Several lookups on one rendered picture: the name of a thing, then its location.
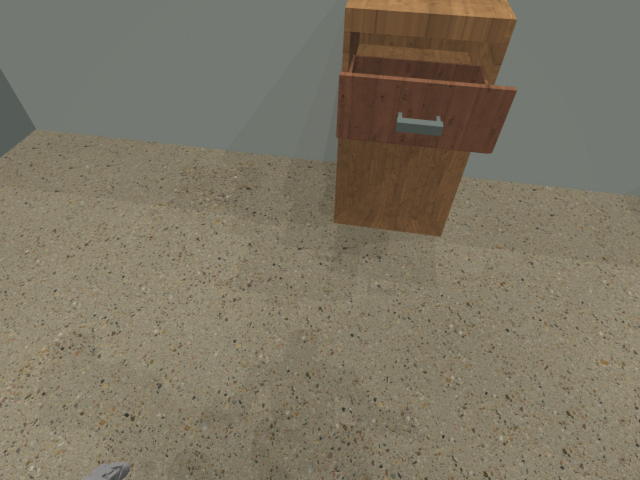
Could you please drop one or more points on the handle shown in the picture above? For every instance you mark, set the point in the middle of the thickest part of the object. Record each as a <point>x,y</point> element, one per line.
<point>418,126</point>

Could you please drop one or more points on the drawer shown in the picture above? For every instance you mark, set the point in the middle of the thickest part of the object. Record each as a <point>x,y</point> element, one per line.
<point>376,88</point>

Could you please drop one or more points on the cabinet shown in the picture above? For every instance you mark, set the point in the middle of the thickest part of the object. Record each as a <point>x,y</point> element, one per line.
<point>401,187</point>

